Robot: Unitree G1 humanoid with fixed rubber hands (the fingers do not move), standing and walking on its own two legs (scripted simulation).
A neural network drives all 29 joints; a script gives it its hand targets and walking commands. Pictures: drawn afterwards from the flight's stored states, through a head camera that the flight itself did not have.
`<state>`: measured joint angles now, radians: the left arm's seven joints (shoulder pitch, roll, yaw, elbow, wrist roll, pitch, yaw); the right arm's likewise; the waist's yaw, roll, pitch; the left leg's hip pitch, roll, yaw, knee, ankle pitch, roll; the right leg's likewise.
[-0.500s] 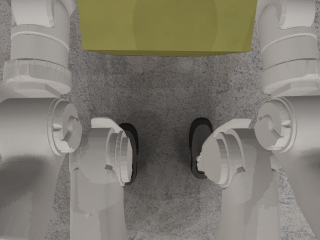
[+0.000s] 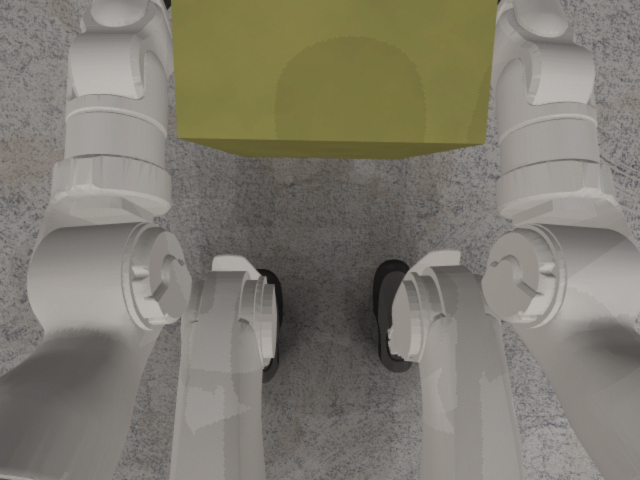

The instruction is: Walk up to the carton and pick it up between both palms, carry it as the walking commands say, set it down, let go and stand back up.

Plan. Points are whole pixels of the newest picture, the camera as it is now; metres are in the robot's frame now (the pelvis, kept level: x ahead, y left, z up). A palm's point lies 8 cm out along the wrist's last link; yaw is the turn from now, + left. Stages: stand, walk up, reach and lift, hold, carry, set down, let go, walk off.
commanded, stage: reach and lift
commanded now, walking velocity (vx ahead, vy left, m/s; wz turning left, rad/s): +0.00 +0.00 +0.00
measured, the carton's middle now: (327, 11) +0.57 +0.01 -0.19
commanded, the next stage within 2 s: none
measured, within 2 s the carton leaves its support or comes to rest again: neither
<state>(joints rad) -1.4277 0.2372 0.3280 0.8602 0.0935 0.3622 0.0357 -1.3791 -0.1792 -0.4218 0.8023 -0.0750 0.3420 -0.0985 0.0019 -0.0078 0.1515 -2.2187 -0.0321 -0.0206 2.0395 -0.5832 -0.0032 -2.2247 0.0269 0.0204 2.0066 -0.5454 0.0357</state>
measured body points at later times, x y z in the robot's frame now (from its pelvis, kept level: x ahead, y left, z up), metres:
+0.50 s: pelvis +0.01 +0.00 +0.05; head +0.34 +0.01 +0.35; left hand +0.56 +0.17 -0.06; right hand +0.55 -0.15 -0.06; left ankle +0.10 +0.12 -0.38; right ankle +0.11 -0.13 -0.38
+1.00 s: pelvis +0.00 +0.00 +0.10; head +0.30 +0.02 +0.43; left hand +0.53 +0.17 +0.01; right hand +0.53 -0.15 +0.01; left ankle +0.10 +0.12 -0.38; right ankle +0.11 -0.13 -0.38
